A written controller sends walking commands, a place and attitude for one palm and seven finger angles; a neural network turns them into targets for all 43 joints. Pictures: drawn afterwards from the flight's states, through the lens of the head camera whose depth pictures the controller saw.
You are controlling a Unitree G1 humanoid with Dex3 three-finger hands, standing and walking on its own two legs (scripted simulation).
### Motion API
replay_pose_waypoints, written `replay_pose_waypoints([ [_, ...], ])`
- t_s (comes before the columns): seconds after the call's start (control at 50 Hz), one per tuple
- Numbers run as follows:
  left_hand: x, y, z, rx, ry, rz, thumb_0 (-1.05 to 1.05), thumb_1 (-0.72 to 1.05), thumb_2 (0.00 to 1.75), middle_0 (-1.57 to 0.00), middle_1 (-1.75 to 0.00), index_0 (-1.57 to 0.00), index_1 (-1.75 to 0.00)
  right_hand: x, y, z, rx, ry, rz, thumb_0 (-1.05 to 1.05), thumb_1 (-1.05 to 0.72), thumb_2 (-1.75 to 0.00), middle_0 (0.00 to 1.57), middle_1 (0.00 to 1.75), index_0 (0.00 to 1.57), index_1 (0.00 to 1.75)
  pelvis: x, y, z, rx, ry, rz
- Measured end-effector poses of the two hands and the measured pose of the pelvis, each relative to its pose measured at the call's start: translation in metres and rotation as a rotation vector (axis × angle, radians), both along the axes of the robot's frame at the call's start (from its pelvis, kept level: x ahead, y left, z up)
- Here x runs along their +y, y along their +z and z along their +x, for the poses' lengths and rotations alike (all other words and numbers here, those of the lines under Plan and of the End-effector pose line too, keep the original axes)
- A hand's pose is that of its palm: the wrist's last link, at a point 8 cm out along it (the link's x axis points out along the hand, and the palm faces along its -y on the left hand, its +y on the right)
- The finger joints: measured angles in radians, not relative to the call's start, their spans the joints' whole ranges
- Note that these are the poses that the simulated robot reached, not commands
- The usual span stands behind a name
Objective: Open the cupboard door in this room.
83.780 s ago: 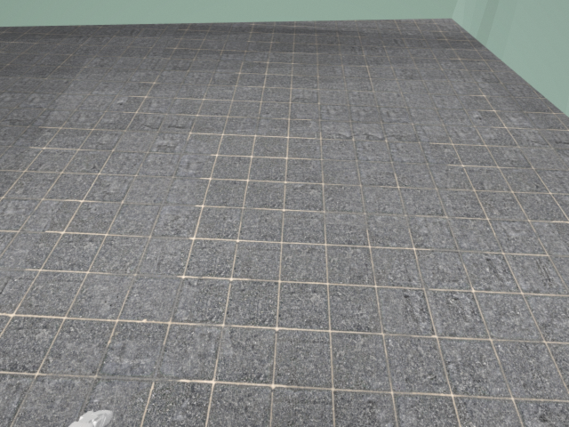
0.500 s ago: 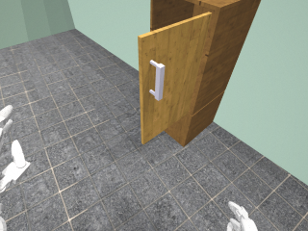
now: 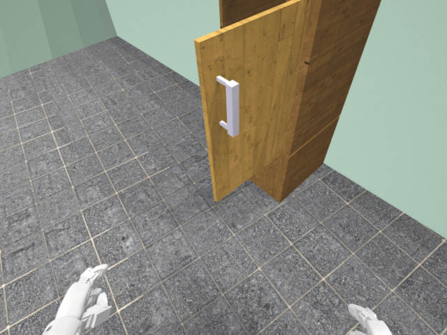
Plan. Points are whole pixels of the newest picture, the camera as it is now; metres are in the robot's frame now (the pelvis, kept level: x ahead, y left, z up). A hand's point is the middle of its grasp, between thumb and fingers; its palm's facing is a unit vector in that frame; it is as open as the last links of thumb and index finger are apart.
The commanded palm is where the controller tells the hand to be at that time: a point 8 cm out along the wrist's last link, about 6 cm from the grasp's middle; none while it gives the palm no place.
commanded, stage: let the arm hang, fingers relaxed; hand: left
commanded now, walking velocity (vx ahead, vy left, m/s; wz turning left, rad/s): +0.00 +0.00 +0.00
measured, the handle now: (227, 107) +0.62 +0.01 +0.06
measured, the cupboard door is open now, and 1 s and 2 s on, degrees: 88 88 88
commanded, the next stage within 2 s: look to check the result in 0.92 s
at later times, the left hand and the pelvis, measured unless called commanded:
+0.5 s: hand out of the picture +0.03 +0.22 -0.15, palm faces +0.02 -0.94 -0.33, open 7.4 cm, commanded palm none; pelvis +0.02 -0.02 +0.01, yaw +1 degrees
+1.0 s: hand out of the picture +0.13 +0.19 -0.14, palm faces +0.00 -0.96 -0.29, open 7.4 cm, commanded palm none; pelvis +0.04 -0.03 +0.02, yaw +1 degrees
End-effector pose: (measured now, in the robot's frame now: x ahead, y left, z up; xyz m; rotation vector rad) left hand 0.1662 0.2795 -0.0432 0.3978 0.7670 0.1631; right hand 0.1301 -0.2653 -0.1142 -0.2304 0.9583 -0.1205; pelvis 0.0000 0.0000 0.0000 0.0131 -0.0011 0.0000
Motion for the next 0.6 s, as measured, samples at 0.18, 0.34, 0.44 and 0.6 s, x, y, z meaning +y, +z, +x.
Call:
replay_pose_waypoints([
  [0.18, -0.063, -0.094, -0.121, 0.531, 0.123, -0.225, 0.01, 0.94, 0.9, -0.21, -0.3, -0.2, -0.3, -0.025, -0.004, -0.082, 0.336, -0.065, -0.074, 0.01, -0.91, -0.9, 0.2, 0.3, 0.2, 0.3, -0.013, 0.006, 0.005, -0.018, 0.011, -0.01],
  [0.34, -0.039, -0.084, -0.163, 0.643, 0.242, -0.163, 0.01, 0.93, 0.9, -0.21, -0.3, -0.2, -0.3, -0.019, -0.012, -0.117, 0.485, -0.083, -0.039, 0.01, -0.91, -0.9, 0.2, 0.3, 0.2, 0.3, -0.019, 0.011, 0.014, -0.024, 0.02, -0.015],
  [0.44, -0.022, -0.072, -0.153, 0.622, 0.261, -0.104, 0.01, 0.92, 0.9, -0.21, -0.3, -0.2, -0.3, -0.01, -0.019, -0.109, 0.47, -0.079, 0.003, 0.01, -0.91, -0.9, 0.2, 0.3, 0.2, 0.3, -0.021, 0.012, 0.018, -0.029, 0.018, -0.013],
  [0.6, -0.016, -0.06, -0.101, 0.497, 0.226, -0.073, 0.01, 0.91, 0.9, -0.2, -0.3, -0.2, -0.3, -0.005, -0.023, -0.076, 0.392, -0.061, 0.031, 0.01, -0.91, -0.9, 0.2, 0.3, 0.2, 0.3, -0.021, 0.014, 0.024, -0.033, 0.016, -0.008],
])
